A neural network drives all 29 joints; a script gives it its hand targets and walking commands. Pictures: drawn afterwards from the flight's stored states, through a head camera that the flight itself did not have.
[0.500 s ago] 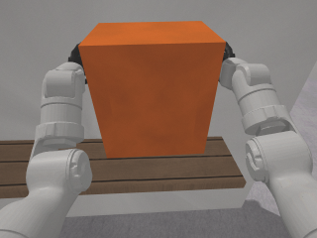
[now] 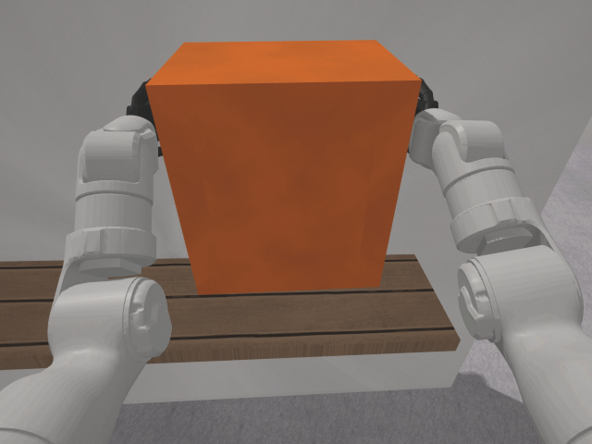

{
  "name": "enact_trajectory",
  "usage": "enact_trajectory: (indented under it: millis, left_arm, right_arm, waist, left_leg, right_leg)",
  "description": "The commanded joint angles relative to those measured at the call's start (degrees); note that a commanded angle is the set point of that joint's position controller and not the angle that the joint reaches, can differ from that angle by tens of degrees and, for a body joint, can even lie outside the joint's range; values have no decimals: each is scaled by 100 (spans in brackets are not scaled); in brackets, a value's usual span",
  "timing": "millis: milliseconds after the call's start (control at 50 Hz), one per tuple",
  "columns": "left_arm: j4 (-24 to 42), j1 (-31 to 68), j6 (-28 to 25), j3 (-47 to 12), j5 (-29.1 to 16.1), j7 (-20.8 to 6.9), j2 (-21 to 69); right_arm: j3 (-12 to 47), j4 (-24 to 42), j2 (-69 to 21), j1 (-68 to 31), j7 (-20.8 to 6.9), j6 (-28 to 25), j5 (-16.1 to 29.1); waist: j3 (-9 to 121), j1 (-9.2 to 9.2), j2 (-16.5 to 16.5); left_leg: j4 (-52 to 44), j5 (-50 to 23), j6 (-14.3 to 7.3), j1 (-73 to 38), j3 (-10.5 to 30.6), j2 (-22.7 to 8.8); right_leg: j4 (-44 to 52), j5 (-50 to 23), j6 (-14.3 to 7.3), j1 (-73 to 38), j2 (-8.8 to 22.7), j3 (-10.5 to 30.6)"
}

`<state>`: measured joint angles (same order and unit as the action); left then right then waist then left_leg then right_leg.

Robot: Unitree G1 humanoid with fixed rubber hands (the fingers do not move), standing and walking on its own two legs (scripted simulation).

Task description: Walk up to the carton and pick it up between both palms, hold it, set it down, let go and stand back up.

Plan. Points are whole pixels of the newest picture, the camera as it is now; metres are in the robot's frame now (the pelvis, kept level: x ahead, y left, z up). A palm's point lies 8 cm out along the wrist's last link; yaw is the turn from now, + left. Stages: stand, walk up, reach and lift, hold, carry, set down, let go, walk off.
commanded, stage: hold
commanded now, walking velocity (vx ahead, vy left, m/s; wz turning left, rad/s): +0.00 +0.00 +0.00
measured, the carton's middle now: (285, 169) +0.38 -0.01 +0.26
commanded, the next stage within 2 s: none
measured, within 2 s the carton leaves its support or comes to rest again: neither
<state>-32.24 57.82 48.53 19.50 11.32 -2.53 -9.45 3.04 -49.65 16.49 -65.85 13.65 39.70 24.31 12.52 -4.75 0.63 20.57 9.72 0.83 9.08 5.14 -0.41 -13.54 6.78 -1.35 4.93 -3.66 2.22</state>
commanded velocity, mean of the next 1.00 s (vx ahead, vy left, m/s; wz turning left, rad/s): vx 0.00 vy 0.00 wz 0.00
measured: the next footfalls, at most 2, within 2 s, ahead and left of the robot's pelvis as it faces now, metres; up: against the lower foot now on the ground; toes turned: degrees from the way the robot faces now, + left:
none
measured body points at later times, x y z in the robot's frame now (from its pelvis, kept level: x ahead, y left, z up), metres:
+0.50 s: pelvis +0.00 +0.00 +0.00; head -0.10 +0.01 +0.44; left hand +0.39 +0.17 +0.31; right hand +0.38 -0.18 +0.32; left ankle +0.02 +0.12 -0.75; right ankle +0.01 -0.11 -0.75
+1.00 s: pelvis +0.01 +0.00 +0.00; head -0.09 +0.02 +0.44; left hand +0.39 +0.17 +0.30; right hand +0.38 -0.18 +0.32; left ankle +0.02 +0.12 -0.75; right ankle +0.01 -0.11 -0.75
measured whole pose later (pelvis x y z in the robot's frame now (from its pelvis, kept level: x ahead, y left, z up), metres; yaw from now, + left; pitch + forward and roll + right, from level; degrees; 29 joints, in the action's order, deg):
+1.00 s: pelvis +0.01 +0.00 +0.00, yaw +0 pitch -2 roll -1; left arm -26.3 54.1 49.8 18.8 11.8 -2.5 -8.6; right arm 3.7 -46.3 16.3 -63.0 13.4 39.2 24.8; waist 12.8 -5.3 -0.1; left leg 20.6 10.3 0.6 8.2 5.0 -0.3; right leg -13.2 7.2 -1.2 3.9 -3.6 2.6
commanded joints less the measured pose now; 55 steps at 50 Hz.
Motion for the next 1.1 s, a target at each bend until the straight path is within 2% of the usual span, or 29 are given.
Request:
enact_trajectory:
  millis: [0, 400, 420, 440, 460, 540, 640, 740, 920, 1080]
  left_arm:
    - [1005, 4205, -438, -1664, -1202, -898, 3233]
    - [905, 4229, -440, -1611, -1180, -904, 3208]
    - [1439, 4145, -501, -1615, -1205, -867, 3115]
    - [1295, 4109, -481, -1652, -1214, -829, 3072]
    - [1197, 3970, -452, -1636, -1157, -838, 3066]
    - [1057, 3964, -398, -1720, -1096, -965, 3191]
    - [1226, 4132, -430, -1900, -1236, -949, 3327]
    - [1334, 4007, -408, -1931, -1238, -918, 3350]
    - [1616, 3826, -340, -1939, -1190, -873, 3305]
    - [1648, 3801, -314, -1989, -1171, -872, 3323]
  right_arm:
    - [635, 2004, -3630, -4107, -889, -184, 996]
    - [606, 1903, -3621, -4111, -894, -169, 966]
    - [918, 2341, -4044, -4164, -890, -254, 1189]
    - [870, 2308, -3861, -4044, -864, -230, 1186]
    - [836, 2245, -3841, -4022, -857, -232, 1093]
    - [623, 1953, -3666, -3946, -868, -229, 875]
    - [581, 1983, -3671, -3993, -891, -238, 865]
    - [648, 2022, -3625, -3892, -909, -225, 902]
    - [837, 2324, -3671, -3805, -923, -221, 1039]
    - [872, 2446, -3752, -3816, -891, -221, 1034]
  waist:
    - [1661, -24, 131]
    - [1592, -23, 93]
    - [2104, 164, -230]
    - [2019, 60, -72]
    - [1776, 43, -150]
    - [1287, -46, 78]
    - [1473, -127, 245]
    - [1580, -120, 285]
    - [1655, -49, 158]
    - [1582, -58, 96]
  left_leg:
    - [-187, -1126, 137, -163, -128, 165]
    - [-197, -1020, 127, -155, -137, 177]
    - [-108, -1097, -17, -380, -100, 204]
    - [-104, -1105, -9, -457, -147, 198]
    - [-132, -1104, -8, -383, -157, 192]
    - [-275, -624, 65, -211, -168, 142]
    - [-250, -726, 137, -212, -138, 113]
    - [-238, -900, 172, -232, -103, 89]
    - [-143, -1302, 147, -403, -111, 107]
    - [-149, -1157, 95, -420, -149, 142]
  right_leg:
    - [-37, -910, 172, -817, -36, 157]
    - [-10, -830, 177, -753, -14, 177]
    - [-44, -1068, 296, -874, 20, 34]
    - [-29, -1226, 291, -720, 31, 84]
    - [-29, -1206, 297, -716, 39, 50]
    - [102, -460, 163, -457, 84, 103]
    - [42, -653, 127, -521, 69, 110]
    - [-7, -856, 106, -679, 45, 104]
    - [-46, -1225, 151, -807, 0, 72]
    - [-22, -1223, 212, -733, 31, 79]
